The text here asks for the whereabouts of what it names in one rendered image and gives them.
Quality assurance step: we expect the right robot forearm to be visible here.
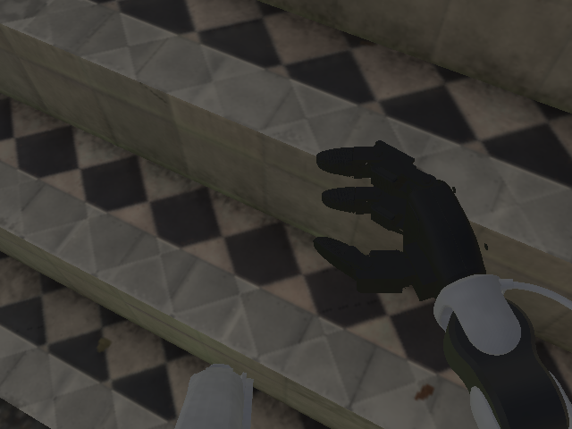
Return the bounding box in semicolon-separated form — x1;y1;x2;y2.
433;274;572;429

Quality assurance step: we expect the robot left thigh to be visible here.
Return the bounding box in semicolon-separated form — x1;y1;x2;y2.
174;367;254;429

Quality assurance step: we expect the right robot hand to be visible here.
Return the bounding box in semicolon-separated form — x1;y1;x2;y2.
313;140;488;301

